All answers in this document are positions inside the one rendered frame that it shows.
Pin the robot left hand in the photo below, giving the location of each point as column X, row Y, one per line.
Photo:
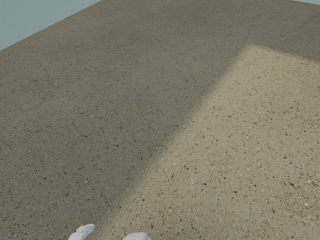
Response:
column 82, row 232

